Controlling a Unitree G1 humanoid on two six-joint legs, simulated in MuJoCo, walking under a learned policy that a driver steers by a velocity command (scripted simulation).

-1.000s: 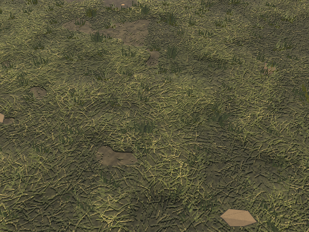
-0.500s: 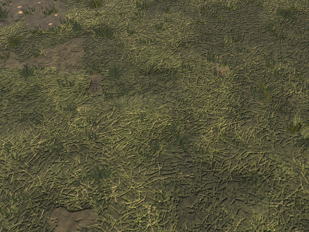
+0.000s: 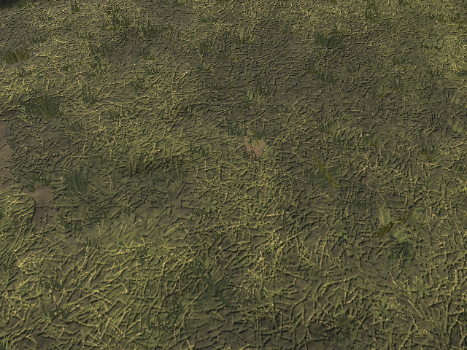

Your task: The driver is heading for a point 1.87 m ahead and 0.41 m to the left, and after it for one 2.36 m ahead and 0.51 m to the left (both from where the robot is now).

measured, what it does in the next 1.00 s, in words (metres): walks ahead, turning left: right foot, then left foot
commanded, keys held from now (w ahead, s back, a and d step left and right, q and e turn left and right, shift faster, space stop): q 0.80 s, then e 0.20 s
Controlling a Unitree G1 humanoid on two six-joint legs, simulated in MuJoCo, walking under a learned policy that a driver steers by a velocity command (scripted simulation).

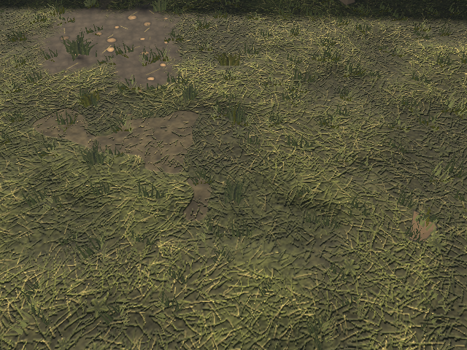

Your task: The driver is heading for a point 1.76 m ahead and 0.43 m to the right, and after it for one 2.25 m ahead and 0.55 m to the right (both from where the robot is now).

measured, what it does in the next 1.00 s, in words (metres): steps on the spot, turning right: right foot, then left foot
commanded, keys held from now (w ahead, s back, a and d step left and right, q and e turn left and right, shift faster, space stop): e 0.74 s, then q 0.26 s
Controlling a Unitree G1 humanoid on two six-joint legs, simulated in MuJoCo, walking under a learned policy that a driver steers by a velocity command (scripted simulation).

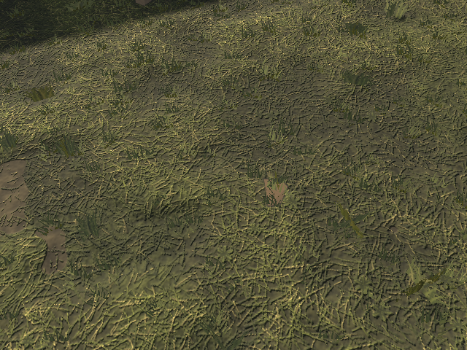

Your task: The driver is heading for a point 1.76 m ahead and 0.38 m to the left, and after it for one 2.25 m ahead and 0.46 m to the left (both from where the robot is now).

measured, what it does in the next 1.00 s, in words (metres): walks ahead, turning left: left foot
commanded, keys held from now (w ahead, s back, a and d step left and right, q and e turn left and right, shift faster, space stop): q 0.20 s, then w+q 0.46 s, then w+e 0.34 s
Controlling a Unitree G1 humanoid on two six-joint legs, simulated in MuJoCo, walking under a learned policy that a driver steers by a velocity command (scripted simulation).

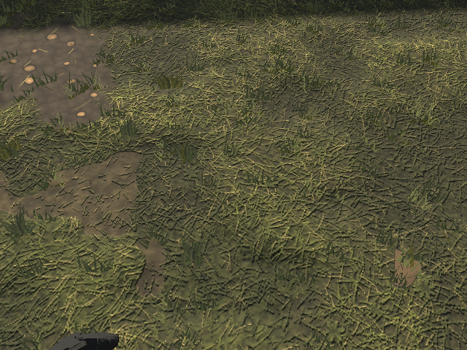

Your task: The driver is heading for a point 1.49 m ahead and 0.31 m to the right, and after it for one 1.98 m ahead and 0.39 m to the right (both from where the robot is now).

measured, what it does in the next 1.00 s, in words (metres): walks ahead, turning right: right foot, then left foot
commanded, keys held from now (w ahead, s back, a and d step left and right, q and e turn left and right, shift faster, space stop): w+e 0.68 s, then e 0.04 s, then no key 0.14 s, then q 0.14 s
